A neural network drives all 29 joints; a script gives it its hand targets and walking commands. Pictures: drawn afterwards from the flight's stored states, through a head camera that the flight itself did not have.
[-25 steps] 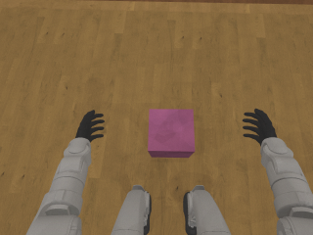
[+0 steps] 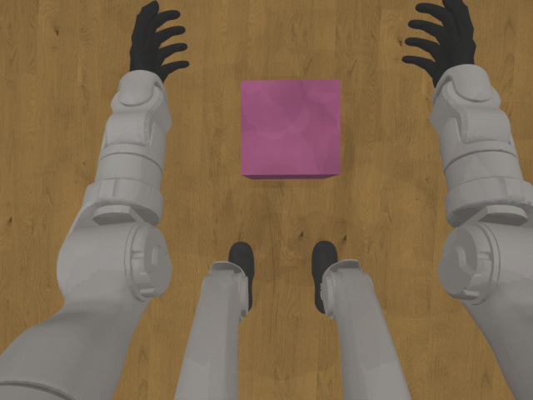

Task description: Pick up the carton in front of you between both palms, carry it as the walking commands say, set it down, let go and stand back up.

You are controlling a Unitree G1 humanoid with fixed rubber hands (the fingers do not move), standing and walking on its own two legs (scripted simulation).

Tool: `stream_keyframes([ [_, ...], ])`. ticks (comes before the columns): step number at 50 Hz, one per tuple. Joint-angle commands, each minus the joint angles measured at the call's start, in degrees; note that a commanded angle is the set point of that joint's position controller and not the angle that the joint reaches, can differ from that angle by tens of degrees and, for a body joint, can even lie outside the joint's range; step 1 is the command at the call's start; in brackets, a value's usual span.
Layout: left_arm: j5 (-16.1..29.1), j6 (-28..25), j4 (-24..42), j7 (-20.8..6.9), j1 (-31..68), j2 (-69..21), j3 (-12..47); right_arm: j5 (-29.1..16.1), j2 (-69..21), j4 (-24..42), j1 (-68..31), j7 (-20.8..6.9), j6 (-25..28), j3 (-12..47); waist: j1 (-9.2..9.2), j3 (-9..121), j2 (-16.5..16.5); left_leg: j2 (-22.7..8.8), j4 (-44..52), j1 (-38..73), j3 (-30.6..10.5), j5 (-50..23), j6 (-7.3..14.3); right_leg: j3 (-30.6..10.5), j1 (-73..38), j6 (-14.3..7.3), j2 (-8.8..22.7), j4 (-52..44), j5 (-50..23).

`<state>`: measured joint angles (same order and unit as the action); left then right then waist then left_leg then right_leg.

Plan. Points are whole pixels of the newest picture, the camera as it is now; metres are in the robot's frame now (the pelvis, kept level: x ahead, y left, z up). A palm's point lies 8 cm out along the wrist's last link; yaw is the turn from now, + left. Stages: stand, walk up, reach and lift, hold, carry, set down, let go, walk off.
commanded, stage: reach and lift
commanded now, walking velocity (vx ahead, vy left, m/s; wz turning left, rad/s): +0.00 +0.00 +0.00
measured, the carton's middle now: (288, 137) +0.50 -0.02 -0.51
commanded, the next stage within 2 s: none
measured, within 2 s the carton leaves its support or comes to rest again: leaves its support in 1.66 s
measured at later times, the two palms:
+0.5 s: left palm (195, 125) +0.51 +0.18 -0.35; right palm (387, 123) +0.50 -0.21 -0.35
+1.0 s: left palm (213, 132) +0.51 +0.16 -0.45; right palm (368, 128) +0.51 -0.20 -0.45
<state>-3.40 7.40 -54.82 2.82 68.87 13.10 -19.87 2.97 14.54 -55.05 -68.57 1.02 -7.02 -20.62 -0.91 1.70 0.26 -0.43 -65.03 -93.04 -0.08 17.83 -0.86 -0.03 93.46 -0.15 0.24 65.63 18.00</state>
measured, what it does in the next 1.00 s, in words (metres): lowers itself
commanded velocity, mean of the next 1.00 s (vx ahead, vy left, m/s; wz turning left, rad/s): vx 0.00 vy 0.00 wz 0.00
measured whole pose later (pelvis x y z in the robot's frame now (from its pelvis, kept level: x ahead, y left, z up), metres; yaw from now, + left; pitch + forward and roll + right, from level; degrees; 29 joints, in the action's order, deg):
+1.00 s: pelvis -0.03 +0.00 -0.27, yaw +1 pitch +36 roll +1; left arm 16.9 1.9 -63.4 9.3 82.8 19.9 -0.9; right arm -17.1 23.4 -65.3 -83.5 6.7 -1.3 -0.8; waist -1.0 -22.2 0.8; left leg 1.0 -126.5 -130.4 -1.0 32.4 -2.0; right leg -0.5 130.8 -0.1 0.3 127.1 32.6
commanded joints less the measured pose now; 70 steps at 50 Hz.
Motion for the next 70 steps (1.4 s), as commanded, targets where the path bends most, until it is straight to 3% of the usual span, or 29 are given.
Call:
stream_keyframes([
  [1, -1.4, -3.1, 4.9, 0.0, 8.0, 4.1, -1.6, 1.4, 3.7, 4.8, -8.5, -0.1, 3.1, -2.0, 0.05, 55.3, -1.1, 4.8, -1.2, 20.7, 1.8, -16.4, -1.1, 0.2, -28.6, 2.2, -3.8, 0.6, -21.1],
  [8, 0.7, -5.4, 5.2, 1.4, 4.8, 3.3, 0.4, -0.1, 4.3, 4.0, -4.5, 0.8, 5.6, -0.8, -0.35, 55.8, 0.5, 4.5, -15.9, 9.9, 1.0, -19.3, -1.7, 0.1, -12.6, 2.3, -4.0, 14.6, -21.9],
  [15, 9.3, -5.2, 9.6, 4.2, 8.6, 7.6, 8.9, -9.2, 10.3, 7.7, -8.3, 3.0, 5.9, 7.0, -0.89, 68.9, 1.3, 4.5, -30.2, 13.4, 1.0, -22.0, -1.9, 1.5, -7.4, 2.5, -3.7, 28.5, -20.6],
  [21, 13.9, -3.0, 10.8, 5.7, 16.1, 10.8, 11.9, -14.3, 14.0, 8.7, -16.1, 4.4, 3.9, 11.1, -0.89, 69.8, 0.6, 4.1, -36.9, 10.8, 2.0, -11.4, -1.7, 2.9, -5.1, 2.1, -2.8, 35.6, -11.1],
  [26, 15.3, -2.4, 2.4, 5.9, 22.5, 11.6, 13.0, -15.7, 14.3, 0.8, -22.5, 4.9, 3.1, 12.7, -0.92, 57.0, 0.0, 2.9, -40.5, 2.2, 1.8, 1.0, -1.5, 2.4, 1.0, 2.2, -1.5, 39.3, 0.4],
  [30, 15.7, -3.4, -4.7, 5.4, 25.9, 12.4, 13.5, -15.6, 14.7, -5.9, -25.7, 4.9, 3.8, 13.3, -0.90, 49.4, 0.3, 2.1, -43.7, -1.7, 1.2, 4.5, -1.3, 1.5, 4.7, 2.0, -0.8, 42.0, 4.0],
  [36, 16.8, -5.6, -8.3, 4.9, 30.8, 14.3, 14.8, -16.7, 15.8, -9.4, -31.0, 4.8, 5.8, 15.3, -0.64, 46.8, 0.1, 1.4, -48.7, -3.7, 0.9, 2.3, -1.2, 0.4, 3.8, 1.9, -0.4, 46.8, 1.3],
  [42, 20.4, -6.9, -5.0, 5.7, 33.1, 15.0, 18.1, -19.6, 17.7, -5.7, -33.9, 5.7, 7.1, 18.5, -1.29, 57.4, 0.1, 1.8, -52.7, 2.2, 1.6, -4.6, -1.4, 1.1, -2.1, 2.0, -0.8, 50.9, -6.6],
  [45, 20.6, -6.9, -2.6, 6.4, 31.6, 13.6, 18.9, -20.5, 17.7, -3.8, -32.6, 5.7, 7.2, 18.9, -1.46, 60.5, 1.4, 2.6, -53.8, 4.1, 2.2, -7.7, -1.7, 1.2, -3.5, 1.6, -1.1, 51.6, -9.4],
  [47, 20.4, -6.7, -1.0, 6.7, 30.1, 13.1, 18.6, -20.5, 17.2, -3.2, -31.1, 5.8, 7.1, 19.1, -1.34, 61.5, 0.6, 3.0, -53.8, 3.3, 2.7, -8.3, -1.7, 1.2, -5.6, 1.5, -1.3, 51.7, -10.7],
  [54, 17.7, -6.9, -7.8, 5.5, 25.2, 10.7, 15.6, -17.8, 12.5, -9.2, -26.6, 4.9, 6.6, 17.9, -0.37, 43.5, -1.2, 3.0, -52.0, -8.9, 2.1, -1.3, -1.4, 0.0, 3.0, 2.0, -1.2, 49.8, -4.3],
  [65, 16.3, -7.7, -7.8, 5.8, 32.0, 4.6, 16.8, -16.1, 6.3, -8.2, -33.1, 5.2, 7.2, 19.6, -0.68, 44.5, -0.7, 4.3, -50.8, -4.4, 1.7, -0.5, -1.2, 0.3, 2.5, 1.8, -2.3, 48.5, -1.7],
  [66, 17.4, -7.6, -5.6, 4.8, 34.8, -2.2, 19.9, -16.7, 0.6, -6.5, -35.5, 4.4, 7.3, 21.7, -1.46, 44.9, -0.7, 4.9, -50.9, -3.6, 1.7, -0.8, -1.0, 0.8, 1.8, 1.5, -2.9, 48.4, -2.0],
  [67, 17.4, -7.7, -6.4, 4.1, 36.5, -5.9, 20.6, -17.1, -3.6, -6.8, -37.6, 3.6, 7.4, 23.0, -0.95, 44.8, -0.6, 5.2, -51.1, -3.6, 1.9, -0.9, -0.8, 0.8, 2.8, 1.4, -3.2, 48.6, -2.0],
  [70, 16.2, -6.3, -4.7, -0.8, 45.9, -28.1, 24.6, -16.3, -26.9, -5.8, -46.6, -1.6, 6.0, 27.4, -0.96, 42.3, 0.0, 6.7, -51.3, -5.2, 2.1, 0.6, -0.5, 0.9, 4.1, 0.9, -4.6, 49.3, -0.5],
])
